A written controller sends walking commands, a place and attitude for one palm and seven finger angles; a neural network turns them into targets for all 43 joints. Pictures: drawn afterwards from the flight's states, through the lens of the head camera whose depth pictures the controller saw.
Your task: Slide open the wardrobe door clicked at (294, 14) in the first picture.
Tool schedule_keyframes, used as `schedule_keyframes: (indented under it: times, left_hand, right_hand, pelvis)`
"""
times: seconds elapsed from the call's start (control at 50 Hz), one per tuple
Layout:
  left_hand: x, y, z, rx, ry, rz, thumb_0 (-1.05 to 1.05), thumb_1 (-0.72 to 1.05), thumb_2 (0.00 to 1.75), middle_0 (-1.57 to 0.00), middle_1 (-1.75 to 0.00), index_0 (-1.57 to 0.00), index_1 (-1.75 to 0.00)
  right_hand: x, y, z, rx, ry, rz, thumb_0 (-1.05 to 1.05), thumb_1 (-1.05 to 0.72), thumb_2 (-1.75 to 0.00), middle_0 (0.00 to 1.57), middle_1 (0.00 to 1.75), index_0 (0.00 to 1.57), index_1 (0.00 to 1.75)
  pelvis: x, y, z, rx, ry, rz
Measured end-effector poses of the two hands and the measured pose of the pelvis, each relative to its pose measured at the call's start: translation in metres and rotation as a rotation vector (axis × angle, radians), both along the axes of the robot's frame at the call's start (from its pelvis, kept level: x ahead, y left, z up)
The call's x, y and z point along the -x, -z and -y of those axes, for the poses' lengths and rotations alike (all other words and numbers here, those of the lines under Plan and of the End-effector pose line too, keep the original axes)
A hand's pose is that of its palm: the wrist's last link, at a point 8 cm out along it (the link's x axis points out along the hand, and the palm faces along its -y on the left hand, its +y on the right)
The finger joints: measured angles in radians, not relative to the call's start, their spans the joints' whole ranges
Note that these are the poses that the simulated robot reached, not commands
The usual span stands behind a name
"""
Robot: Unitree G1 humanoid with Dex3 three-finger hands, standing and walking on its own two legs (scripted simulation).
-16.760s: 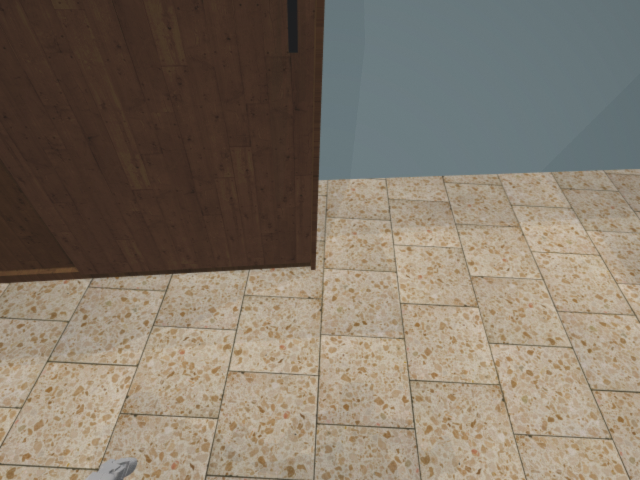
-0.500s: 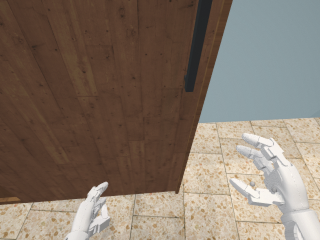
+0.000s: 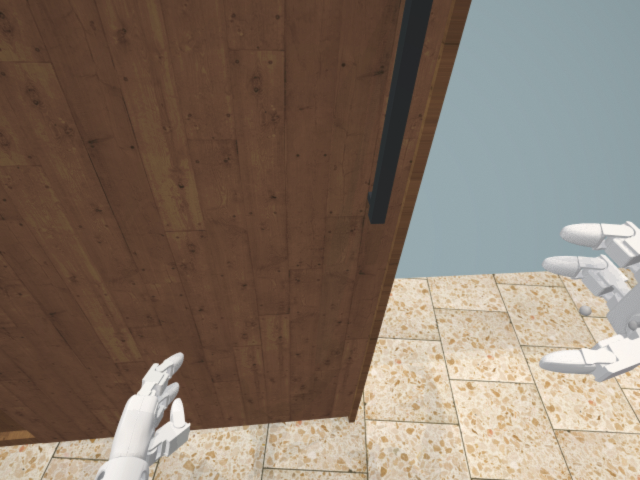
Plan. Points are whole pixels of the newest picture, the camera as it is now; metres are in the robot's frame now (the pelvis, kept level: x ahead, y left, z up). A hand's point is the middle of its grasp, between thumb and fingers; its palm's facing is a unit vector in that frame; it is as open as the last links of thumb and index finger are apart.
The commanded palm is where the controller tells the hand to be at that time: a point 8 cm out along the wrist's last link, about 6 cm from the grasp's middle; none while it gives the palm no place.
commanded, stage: raise the hand with hooked fingers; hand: right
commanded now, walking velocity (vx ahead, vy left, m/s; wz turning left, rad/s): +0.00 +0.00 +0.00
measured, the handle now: (391, 115) +0.46 -0.08 +0.27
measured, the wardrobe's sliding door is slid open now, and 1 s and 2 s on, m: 0.00 0.00 0.00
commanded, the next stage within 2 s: move the hooked fingers beside the handle in 0.90 s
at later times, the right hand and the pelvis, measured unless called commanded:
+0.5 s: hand out of the picture +0.27 -0.29 +0.29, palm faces +0.12 +0.98 -0.18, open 14.0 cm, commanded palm +0.22 -0.31 +0.27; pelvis -0.01 +0.01 +0.00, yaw +0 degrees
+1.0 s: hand (623, 248) +0.27 -0.27 +0.24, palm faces +0.01 +0.99 -0.16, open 14.0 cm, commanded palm +0.22 -0.31 +0.27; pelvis -0.02 +0.00 +0.00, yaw +0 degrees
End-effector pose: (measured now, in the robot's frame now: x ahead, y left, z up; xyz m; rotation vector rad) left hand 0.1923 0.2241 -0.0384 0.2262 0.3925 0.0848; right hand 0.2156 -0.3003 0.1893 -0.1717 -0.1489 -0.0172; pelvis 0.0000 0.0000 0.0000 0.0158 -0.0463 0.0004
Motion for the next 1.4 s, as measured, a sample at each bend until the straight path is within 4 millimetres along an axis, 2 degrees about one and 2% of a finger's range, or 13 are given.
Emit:
schedule_keyframes:
  times: [0.1, 0.26, 0.36, 0.46, 0.54, 0.64, 0.76, 0.88, 1.0, 1.16, 1.24, 1.32, 1.4]
  left_hand:
    - [-0.012, -0.001, 0.012, 0.041, 0.051, 0.005, 0.02, 0.91, 0.90, -0.20, -0.30, -0.20, -0.30]
    - [-0.003, 0.014, 0.013, 0.067, 0.064, -0.085, 0.02, 0.91, 0.90, -0.21, -0.30, -0.21, -0.30]
    - [0.006, 0.016, 0.008, 0.062, 0.055, -0.100, 0.02, 0.91, 0.90, -0.21, -0.30, -0.21, -0.30]
    - [0.014, 0.019, -0.001, 0.063, 0.040, -0.118, 0.02, 0.91, 0.90, -0.21, -0.30, -0.21, -0.30]
    - [0.022, 0.024, -0.012, 0.066, 0.014, -0.140, 0.02, 0.91, 0.90, -0.21, -0.30, -0.21, -0.30]
    - [0.028, 0.023, -0.020, 0.047, -0.016, -0.146, 0.02, 0.91, 0.90, -0.21, -0.30, -0.20, -0.30]
    - [0.024, 0.008, -0.012, 0.035, -0.006, -0.085, 0.02, 0.91, 0.90, -0.20, -0.30, -0.20, -0.30]
    - [0.018, 0.013, -0.001, 0.055, 0.029, -0.090, 0.02, 0.91, 0.90, -0.20, -0.30, -0.20, -0.30]
    - [0.016, 0.018, 0.006, 0.062, 0.033, -0.113, 0.02, 0.91, 0.90, -0.21, -0.30, -0.21, -0.30]
    - [0.010, 0.011, 0.015, 0.060, 0.050, -0.093, 0.02, 0.91, 0.90, -0.21, -0.30, -0.21, -0.30]
    - [0.006, 0.015, 0.016, 0.068, 0.052, -0.111, 0.02, 0.91, 0.90, -0.21, -0.30, -0.21, -0.30]
    - [0.004, 0.018, 0.015, 0.070, 0.047, -0.129, 0.02, 0.91, 0.90, -0.21, -0.30, -0.21, -0.30]
    - [0.001, 0.017, 0.017, 0.072, 0.040, -0.127, 0.02, 0.91, 0.90, -0.21, -0.30, -0.21, -0.30]
  right_hand:
    - [-0.005, -0.037, 0.015, -0.011, 0.038, 0.075, 0.00, 0.40, -0.34, 0.29, 1.14, 0.30, 1.14]
    - [-0.019, -0.037, 0.012, -0.007, 0.021, -0.077, -0.01, 0.48, -0.30, 0.30, 1.19, 0.30, 1.18]
    - [-0.017, -0.081, 0.011, 0.030, -0.005, 0.069, -0.01, 0.49, -0.30, 0.30, 1.20, 0.30, 1.19]
    - [-0.025, -0.111, 0.035, 0.016, 0.070, 0.087, -0.01, 0.50, -0.30, 0.30, 1.20, 0.31, 1.20]
    - [-0.036, -0.088, 0.037, 0.009, 0.077, -0.058, -0.01, 0.50, -0.30, 0.30, 1.20, 0.30, 1.20]
    - [-0.033, -0.053, 0.008, -0.028, -0.054, -0.110, -0.01, 0.50, -0.30, 0.29, 1.20, 0.30, 1.20]
    - [-0.017, -0.082, 0.015, -0.022, -0.010, 0.091, -0.01, 0.50, -0.30, 0.31, 1.20, 0.31, 1.20]
    - [-0.023, -0.085, 0.044, -0.023, 0.121, -0.014, -0.01, 0.50, -0.30, 0.30, 1.20, 0.30, 1.20]
    - [-0.030, -0.059, 0.021, -0.009, -0.002, -0.096, -0.01, 0.50, -0.30, 0.30, 1.20, 0.30, 1.20]
    - [-0.033, -0.083, 0.022, -0.045, -0.005, 0.050, -0.01, 0.50, -0.30, 0.30, 1.20, 0.31, 1.20]
    - [-0.049, -0.074, 0.022, -0.040, 0.022, -0.050, -0.01, 0.50, -0.30, 0.30, 1.20, 0.30, 1.20]
    - [-0.062, -0.058, 0.000, -0.028, -0.037, -0.114, -0.01, 0.50, -0.30, 0.30, 1.20, 0.30, 1.20]
    - [-0.066, -0.065, -0.027, -0.033, -0.113, -0.024, -0.01, 0.50, -0.30, 0.30, 1.20, 0.30, 1.20]
  pelvis:
    - [0.000, -0.002, -0.005, 0.000, 0.006, 0.013]
    - [0.006, -0.004, -0.009, 0.008, 0.008, 0.011]
    - [0.005, -0.005, -0.011, 0.008, 0.008, 0.025]
    - [0.010, -0.005, -0.013, 0.011, 0.009, 0.021]
    - [0.017, -0.004, -0.011, 0.016, 0.003, 0.002]
    - [0.018, -0.003, -0.009, 0.019, -0.008, 0.005]
    - [0.014, -0.003, -0.010, 0.011, -0.012, 0.033]
    - [0.020, -0.003, -0.008, 0.012, 0.003, 0.022]
    - [0.018, -0.003, -0.003, 0.014, 0.001, 0.011]
    - [0.008, -0.004, -0.002, 0.009, -0.001, 0.026]
    - [0.009, -0.004, 0.000, 0.011, 0.003, 0.012]
    - [0.007, -0.005, 0.002, 0.014, 0.004, 0.000]
    - [0.001, -0.006, 0.003, 0.014, -0.003, -0.001]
